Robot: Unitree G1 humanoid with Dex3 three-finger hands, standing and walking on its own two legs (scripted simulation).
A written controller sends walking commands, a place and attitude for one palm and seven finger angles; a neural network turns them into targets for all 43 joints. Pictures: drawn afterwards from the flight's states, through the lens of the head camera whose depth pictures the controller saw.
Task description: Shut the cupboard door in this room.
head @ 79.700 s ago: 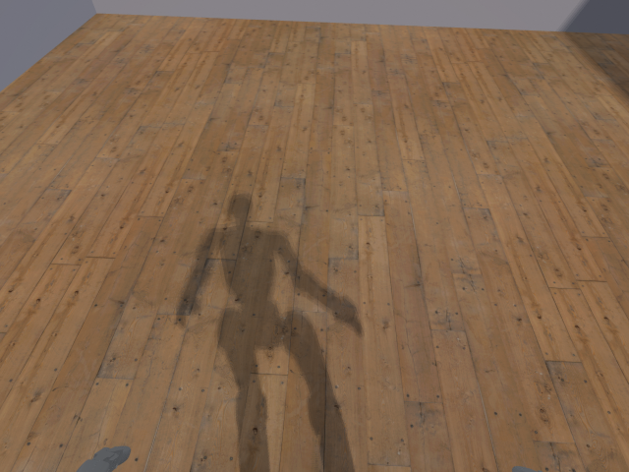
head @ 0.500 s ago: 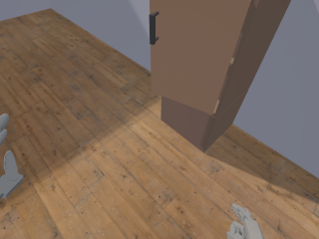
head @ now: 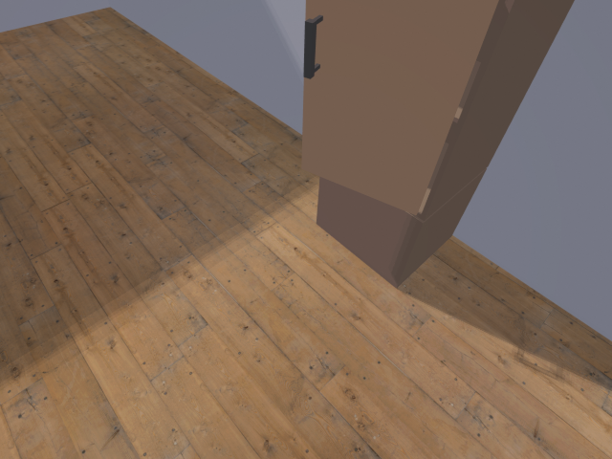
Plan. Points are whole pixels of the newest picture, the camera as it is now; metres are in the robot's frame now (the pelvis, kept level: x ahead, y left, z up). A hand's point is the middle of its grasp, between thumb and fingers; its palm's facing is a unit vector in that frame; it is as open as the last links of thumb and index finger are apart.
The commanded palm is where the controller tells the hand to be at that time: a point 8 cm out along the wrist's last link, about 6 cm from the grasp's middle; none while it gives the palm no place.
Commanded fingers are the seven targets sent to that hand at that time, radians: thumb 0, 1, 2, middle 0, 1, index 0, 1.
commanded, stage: let the arm hang, fingers relaxed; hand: left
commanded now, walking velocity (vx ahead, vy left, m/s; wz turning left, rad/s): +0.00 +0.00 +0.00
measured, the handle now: (313, 47) +0.99 +0.03 +0.08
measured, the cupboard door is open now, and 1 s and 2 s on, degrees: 17 17 17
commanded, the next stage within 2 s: look to check the result in 0.60 s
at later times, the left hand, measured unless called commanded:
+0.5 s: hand out of the picture -0.01 +0.15 -0.17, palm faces -0.01 -0.99 -0.14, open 7.4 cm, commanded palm none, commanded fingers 0.00 0.90 0.90 -0.20 -0.30 -0.20 -0.30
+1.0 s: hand out of the picture +0.00 +0.17 -0.17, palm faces -0.02 -0.98 -0.20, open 7.4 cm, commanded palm none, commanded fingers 0.00 0.90 0.90 -0.20 -0.30 -0.20 -0.30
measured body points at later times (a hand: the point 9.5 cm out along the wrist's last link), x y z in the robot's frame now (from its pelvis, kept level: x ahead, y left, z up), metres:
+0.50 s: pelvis +0.01 +0.00 +0.01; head +0.00 +0.01 +0.45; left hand -0.01 +0.21 -0.16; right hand -0.01 -0.21 -0.16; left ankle +0.07 +0.09 -0.74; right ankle -0.01 -0.11 -0.74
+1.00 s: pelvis +0.02 +0.00 +0.01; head +0.03 -0.01 +0.46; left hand +0.01 +0.22 -0.15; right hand +0.00 -0.22 -0.16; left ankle +0.07 +0.09 -0.74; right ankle -0.01 -0.11 -0.74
